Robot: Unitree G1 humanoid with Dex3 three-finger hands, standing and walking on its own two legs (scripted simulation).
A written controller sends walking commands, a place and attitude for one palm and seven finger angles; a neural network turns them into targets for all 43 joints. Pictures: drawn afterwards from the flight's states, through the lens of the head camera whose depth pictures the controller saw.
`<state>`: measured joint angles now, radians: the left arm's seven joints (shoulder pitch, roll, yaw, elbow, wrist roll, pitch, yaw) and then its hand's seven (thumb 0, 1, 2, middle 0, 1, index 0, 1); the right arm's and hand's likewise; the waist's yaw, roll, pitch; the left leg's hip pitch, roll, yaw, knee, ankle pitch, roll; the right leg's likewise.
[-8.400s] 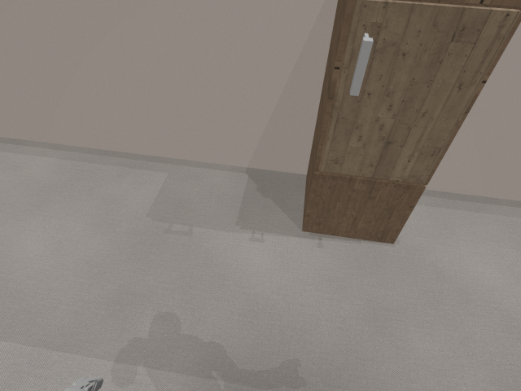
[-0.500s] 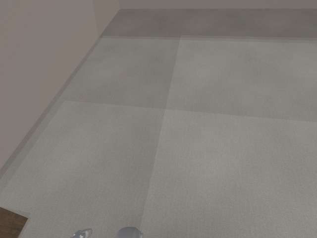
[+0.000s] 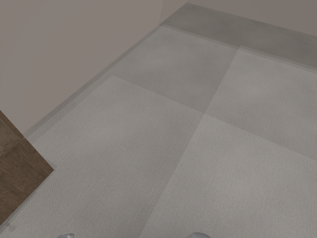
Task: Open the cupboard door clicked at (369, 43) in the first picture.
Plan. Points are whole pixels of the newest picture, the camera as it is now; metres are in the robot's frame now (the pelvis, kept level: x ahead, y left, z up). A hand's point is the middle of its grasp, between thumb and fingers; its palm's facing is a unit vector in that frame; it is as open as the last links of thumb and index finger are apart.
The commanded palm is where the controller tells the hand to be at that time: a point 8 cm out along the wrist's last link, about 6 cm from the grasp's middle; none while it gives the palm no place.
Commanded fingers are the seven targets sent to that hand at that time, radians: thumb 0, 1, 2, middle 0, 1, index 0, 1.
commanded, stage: turn to face it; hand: left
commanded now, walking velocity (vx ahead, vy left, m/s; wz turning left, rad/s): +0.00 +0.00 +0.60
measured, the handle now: out of the picture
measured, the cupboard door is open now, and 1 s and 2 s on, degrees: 0 0 0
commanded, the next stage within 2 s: take the last steps up to it in 1.78 s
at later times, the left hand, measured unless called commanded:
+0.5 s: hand out of the picture -0.01 +0.17 -0.15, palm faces +0.33 -0.90 -0.27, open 7.4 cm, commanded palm none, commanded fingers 0.00 0.90 0.90 -0.20 -0.30 -0.20 -0.30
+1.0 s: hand out of the picture -0.06 +0.22 -0.15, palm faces +0.60 -0.75 -0.28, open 7.4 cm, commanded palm none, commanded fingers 0.00 0.90 0.90 -0.20 -0.30 -0.20 -0.30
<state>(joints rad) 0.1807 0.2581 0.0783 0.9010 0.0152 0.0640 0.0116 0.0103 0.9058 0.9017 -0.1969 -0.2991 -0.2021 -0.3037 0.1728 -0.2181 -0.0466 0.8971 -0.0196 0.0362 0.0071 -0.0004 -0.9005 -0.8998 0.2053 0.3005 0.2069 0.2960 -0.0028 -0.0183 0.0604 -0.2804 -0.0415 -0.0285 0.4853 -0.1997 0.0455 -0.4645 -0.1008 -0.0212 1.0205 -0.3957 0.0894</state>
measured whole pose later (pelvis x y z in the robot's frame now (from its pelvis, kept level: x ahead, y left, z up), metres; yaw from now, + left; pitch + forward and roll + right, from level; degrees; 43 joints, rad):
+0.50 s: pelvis -0.02 -0.04 +0.00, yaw +19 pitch -1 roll +2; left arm 0.21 0.19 0.04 0.89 0.03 0.02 0.02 0.01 0.90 0.90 -0.20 -0.30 -0.21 -0.30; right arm 0.21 -0.27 -0.09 0.95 -0.02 0.09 0.03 0.00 -0.91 -0.90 0.20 0.30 0.20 0.30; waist -0.02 0.01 0.08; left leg -0.43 0.04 0.02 0.94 -0.41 -0.08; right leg -0.19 -0.15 -0.22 0.52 -0.29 0.01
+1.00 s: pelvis -0.03 -0.03 -0.01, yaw +37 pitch +0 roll +0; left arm 0.13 0.23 0.06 0.86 0.00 0.04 0.02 0.01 0.91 0.90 -0.20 -0.30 -0.20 -0.30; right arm 0.20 -0.23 -0.06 0.91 -0.02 0.05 0.01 0.00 -0.90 -0.90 0.21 0.30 0.21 0.30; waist -0.03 0.02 0.06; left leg -0.31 -0.06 -0.14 0.53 -0.21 0.00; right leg -0.34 -0.04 -0.03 0.71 -0.39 0.08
